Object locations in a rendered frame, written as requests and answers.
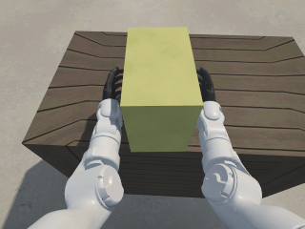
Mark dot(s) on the robot left forearm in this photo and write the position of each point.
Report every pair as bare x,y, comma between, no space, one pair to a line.
105,139

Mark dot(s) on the robot right forearm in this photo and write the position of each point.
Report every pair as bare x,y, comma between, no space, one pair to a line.
215,144

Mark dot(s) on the right robot hand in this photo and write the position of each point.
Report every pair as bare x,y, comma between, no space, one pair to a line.
206,86

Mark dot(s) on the pedestal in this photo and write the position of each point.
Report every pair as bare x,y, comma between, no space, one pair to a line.
259,83

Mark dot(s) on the robot left upper arm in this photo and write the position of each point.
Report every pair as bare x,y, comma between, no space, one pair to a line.
91,196

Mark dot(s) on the robot right upper arm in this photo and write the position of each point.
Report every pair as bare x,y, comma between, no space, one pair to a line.
236,197

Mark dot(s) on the left robot hand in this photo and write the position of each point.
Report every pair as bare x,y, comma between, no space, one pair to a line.
110,86

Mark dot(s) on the carton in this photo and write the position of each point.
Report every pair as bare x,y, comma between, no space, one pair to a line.
161,99

